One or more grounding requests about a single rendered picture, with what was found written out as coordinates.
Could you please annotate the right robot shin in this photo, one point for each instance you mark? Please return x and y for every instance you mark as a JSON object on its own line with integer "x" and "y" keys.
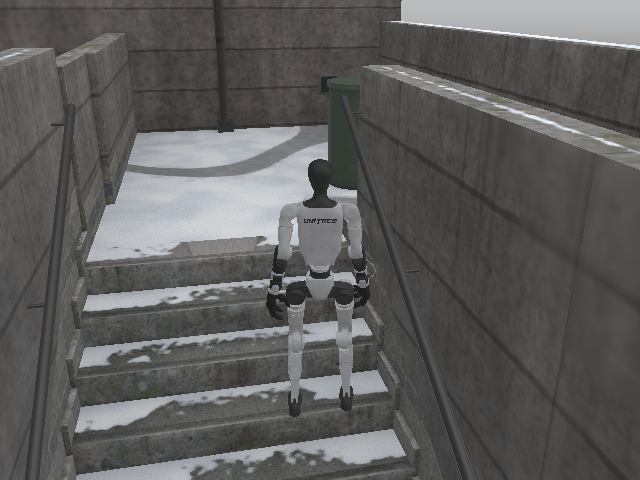
{"x": 346, "y": 365}

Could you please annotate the robot left forearm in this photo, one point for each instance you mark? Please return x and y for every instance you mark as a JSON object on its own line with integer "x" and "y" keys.
{"x": 277, "y": 274}

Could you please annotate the robot right forearm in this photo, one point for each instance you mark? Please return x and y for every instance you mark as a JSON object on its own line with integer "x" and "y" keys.
{"x": 360, "y": 270}

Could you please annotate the humanoid robot torso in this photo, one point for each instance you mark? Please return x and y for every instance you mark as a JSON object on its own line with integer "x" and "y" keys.
{"x": 320, "y": 237}

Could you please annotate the left robot hand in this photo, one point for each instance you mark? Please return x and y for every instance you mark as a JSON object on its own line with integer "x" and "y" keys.
{"x": 272, "y": 307}

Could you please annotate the right robot hand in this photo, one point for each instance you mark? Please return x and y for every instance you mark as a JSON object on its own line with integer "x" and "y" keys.
{"x": 364, "y": 292}

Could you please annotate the right robot upper arm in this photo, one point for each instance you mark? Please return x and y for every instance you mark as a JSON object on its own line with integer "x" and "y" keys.
{"x": 351, "y": 213}

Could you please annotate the left robot upper arm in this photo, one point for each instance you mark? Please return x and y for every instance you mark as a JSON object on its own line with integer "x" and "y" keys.
{"x": 285, "y": 229}

